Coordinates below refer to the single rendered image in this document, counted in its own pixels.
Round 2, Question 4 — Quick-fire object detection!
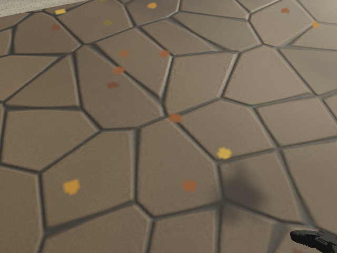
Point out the robot right hand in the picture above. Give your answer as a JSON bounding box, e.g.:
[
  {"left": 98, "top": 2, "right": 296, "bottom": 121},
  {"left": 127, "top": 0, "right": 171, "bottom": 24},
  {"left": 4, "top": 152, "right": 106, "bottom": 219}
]
[{"left": 290, "top": 230, "right": 337, "bottom": 253}]

